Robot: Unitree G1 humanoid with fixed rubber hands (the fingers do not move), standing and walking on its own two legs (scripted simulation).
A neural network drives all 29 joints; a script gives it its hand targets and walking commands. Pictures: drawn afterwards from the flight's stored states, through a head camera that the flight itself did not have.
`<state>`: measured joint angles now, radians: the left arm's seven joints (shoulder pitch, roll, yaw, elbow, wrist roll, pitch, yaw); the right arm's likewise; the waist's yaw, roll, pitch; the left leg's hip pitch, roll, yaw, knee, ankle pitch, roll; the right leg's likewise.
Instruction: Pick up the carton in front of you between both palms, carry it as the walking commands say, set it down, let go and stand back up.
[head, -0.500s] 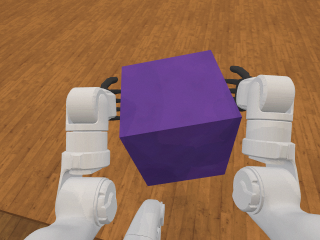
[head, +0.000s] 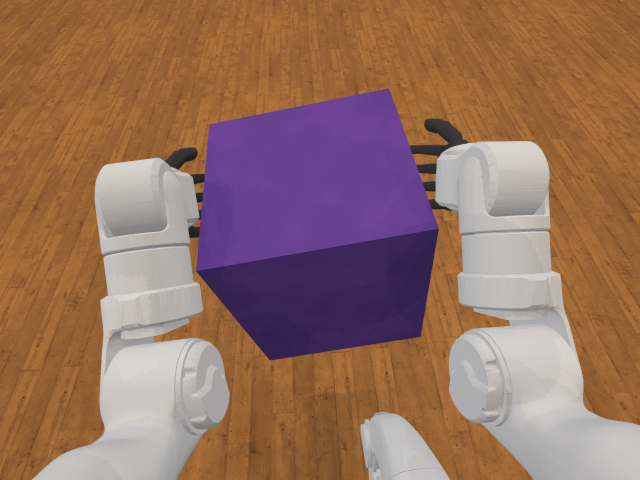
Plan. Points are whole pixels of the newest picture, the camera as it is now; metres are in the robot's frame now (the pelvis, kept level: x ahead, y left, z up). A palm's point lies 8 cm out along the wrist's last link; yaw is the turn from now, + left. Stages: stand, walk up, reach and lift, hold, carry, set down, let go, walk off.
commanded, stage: carry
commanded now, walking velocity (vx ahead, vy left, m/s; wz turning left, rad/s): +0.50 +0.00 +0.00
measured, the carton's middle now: (323, 238) +0.40 -0.03 +0.08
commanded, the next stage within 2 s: none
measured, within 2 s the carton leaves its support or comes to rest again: neither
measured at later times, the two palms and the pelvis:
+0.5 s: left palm (197, 86) +0.65 +0.12 +0.16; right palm (390, 62) +0.67 -0.17 +0.16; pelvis +0.29 -0.04 +0.03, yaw +3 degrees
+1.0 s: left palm (196, 40) +0.88 +0.15 +0.12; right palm (347, 15) +0.90 -0.14 +0.13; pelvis +0.60 -0.01 +0.03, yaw +1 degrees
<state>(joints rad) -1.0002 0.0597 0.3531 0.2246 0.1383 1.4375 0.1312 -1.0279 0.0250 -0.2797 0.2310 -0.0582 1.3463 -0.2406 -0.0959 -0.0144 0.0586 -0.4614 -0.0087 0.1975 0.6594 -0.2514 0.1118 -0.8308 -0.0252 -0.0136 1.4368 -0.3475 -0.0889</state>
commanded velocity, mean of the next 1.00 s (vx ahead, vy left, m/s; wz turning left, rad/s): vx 0.50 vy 0.00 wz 0.00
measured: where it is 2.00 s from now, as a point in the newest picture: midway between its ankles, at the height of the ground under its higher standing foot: (289, 215)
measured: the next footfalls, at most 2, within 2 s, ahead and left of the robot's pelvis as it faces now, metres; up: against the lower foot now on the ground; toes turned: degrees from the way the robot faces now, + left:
right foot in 0.26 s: +0.34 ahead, -0.13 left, +0.00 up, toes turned -5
left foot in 0.68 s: +0.54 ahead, +0.11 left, +0.00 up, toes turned +11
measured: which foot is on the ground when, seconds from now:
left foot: down 0.00-0.28, up 0.30-0.66, down 0.68-1.00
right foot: up 0.00-0.24, down 0.26-0.68, up 0.70-1.00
